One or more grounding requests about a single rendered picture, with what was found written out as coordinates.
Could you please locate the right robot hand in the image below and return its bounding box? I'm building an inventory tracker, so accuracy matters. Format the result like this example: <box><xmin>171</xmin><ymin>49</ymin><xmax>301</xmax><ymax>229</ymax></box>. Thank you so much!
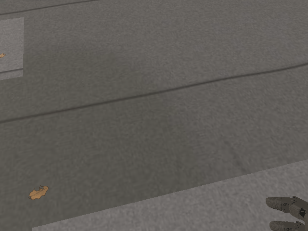
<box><xmin>266</xmin><ymin>196</ymin><xmax>308</xmax><ymax>231</ymax></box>

